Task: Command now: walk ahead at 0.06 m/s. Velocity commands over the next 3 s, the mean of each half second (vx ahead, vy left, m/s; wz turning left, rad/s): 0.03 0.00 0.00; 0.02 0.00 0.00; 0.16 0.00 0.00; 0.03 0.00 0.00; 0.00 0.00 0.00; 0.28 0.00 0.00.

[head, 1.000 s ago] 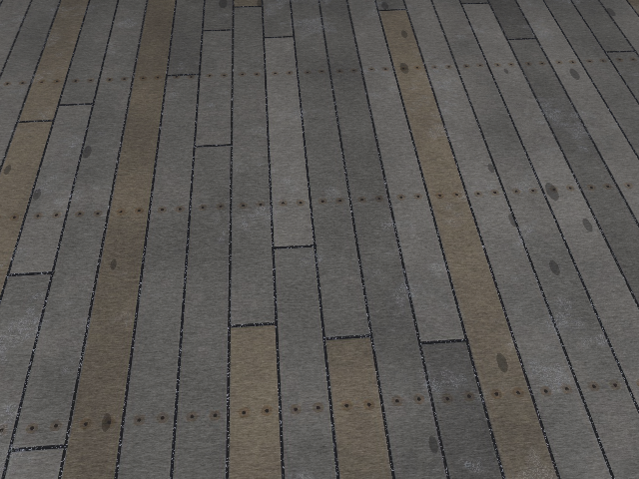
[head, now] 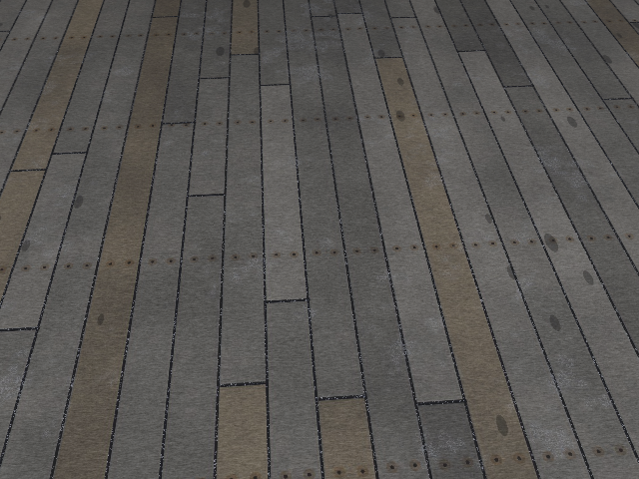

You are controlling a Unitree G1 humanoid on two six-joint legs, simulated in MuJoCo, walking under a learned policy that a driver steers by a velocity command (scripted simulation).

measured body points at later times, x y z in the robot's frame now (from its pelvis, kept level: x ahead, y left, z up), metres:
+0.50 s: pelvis +0.00 +0.01 +0.01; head +0.01 +0.02 +0.45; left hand -0.01 +0.26 -0.15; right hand +0.06 -0.24 -0.15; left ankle +0.01 +0.12 -0.73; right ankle -0.06 -0.12 -0.73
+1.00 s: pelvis -0.01 +0.01 +0.00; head -0.01 +0.01 +0.45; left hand -0.06 +0.24 -0.15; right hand +0.02 -0.23 -0.15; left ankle +0.01 +0.12 -0.73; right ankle -0.06 -0.12 -0.73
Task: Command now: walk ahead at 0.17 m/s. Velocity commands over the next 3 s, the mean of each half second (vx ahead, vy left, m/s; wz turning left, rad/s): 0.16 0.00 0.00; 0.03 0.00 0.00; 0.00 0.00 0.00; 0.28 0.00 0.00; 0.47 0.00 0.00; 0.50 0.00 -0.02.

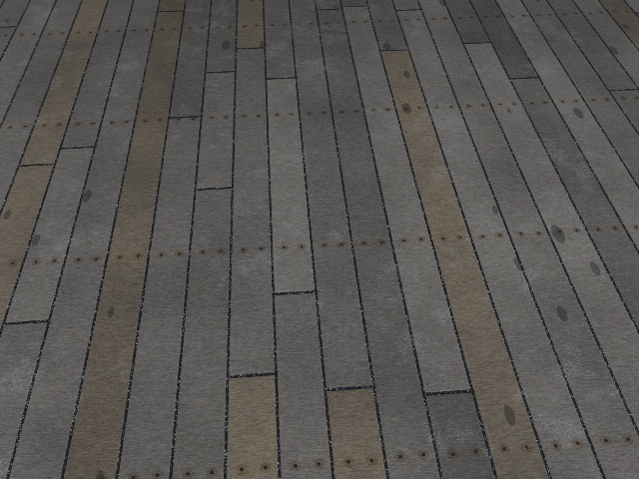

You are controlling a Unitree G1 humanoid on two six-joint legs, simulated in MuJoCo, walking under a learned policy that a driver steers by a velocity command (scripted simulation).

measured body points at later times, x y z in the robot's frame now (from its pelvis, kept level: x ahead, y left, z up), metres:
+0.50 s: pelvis +0.10 -0.02 +0.00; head +0.13 -0.02 +0.44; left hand +0.04 +0.22 -0.15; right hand +0.24 -0.26 -0.14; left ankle +0.15 +0.08 -0.74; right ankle -0.03 -0.13 -0.73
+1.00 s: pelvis +0.13 -0.04 +0.00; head +0.15 -0.05 +0.45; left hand +0.14 +0.19 -0.15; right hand +0.18 -0.29 -0.15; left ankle +0.15 +0.08 -0.73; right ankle +0.08 -0.15 -0.73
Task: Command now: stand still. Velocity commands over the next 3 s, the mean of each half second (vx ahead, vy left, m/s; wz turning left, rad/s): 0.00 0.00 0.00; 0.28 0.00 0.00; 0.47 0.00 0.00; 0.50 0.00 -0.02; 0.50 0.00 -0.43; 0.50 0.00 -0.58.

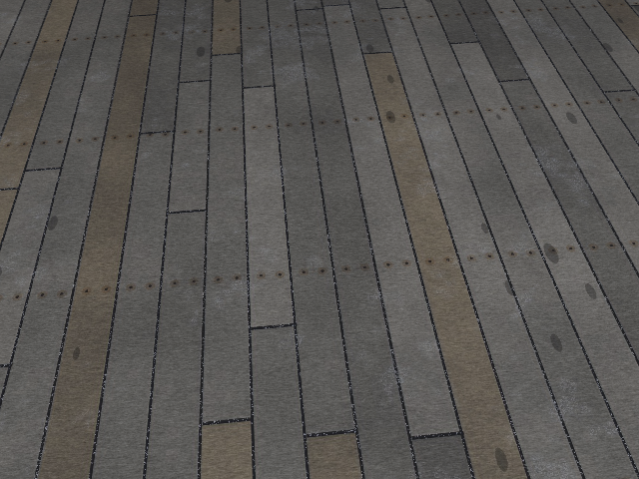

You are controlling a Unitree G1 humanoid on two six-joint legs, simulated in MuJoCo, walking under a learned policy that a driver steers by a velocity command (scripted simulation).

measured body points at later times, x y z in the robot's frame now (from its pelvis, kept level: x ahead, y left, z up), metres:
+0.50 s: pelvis +0.00 -0.01 +0.00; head +0.01 -0.01 +0.45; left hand -0.01 +0.22 -0.15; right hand +0.03 -0.26 -0.16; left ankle +0.02 +0.13 -0.74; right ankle -0.05 -0.11 -0.74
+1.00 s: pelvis +0.11 +0.06 +0.00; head +0.12 +0.08 +0.45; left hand +0.18 +0.32 -0.14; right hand +0.09 -0.18 -0.14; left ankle +0.09 +0.15 -0.74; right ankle +0.08 -0.08 -0.64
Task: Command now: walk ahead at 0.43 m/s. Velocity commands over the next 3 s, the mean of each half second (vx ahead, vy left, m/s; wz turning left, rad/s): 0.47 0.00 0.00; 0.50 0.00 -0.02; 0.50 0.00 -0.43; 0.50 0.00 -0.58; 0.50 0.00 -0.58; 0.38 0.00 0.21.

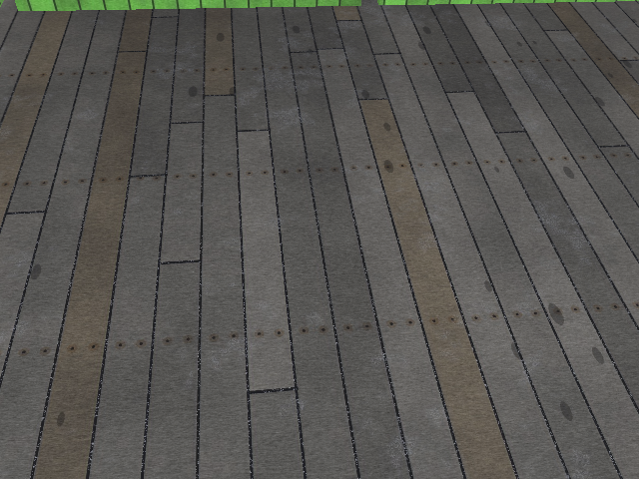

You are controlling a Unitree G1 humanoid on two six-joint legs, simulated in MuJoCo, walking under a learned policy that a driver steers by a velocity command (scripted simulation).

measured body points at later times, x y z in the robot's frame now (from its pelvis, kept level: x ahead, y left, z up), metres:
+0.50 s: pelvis +0.28 -0.06 -0.01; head +0.32 -0.06 +0.44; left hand +0.40 +0.20 -0.14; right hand +0.29 -0.32 -0.15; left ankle +0.15 +0.08 -0.63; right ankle +0.36 -0.14 -0.74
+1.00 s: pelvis +0.57 +0.00 -0.02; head +0.61 +0.02 +0.43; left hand +0.55 +0.27 -0.17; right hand +0.74 -0.25 -0.12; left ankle +0.67 +0.10 -0.74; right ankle +0.39 -0.14 -0.67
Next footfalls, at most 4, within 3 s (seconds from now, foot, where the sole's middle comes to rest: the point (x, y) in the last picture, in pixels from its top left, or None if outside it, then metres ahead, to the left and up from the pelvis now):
0.36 right None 0.40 -0.14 -0.78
0.94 left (264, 403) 0.71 0.10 -0.78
1.52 right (373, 306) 0.98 -0.17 -0.78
2.00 left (341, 213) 1.32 -0.11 -0.78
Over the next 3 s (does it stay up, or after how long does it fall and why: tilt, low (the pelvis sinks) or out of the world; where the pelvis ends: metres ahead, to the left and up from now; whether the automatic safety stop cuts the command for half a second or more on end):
stays up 1.46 -0.49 -0.02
